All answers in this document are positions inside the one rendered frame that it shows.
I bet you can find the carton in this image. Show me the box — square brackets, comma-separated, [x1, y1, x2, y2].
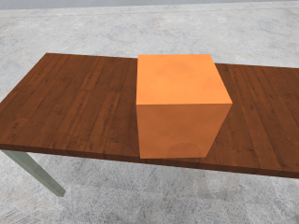
[135, 54, 233, 159]

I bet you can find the table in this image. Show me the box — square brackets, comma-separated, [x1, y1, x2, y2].
[0, 52, 299, 224]

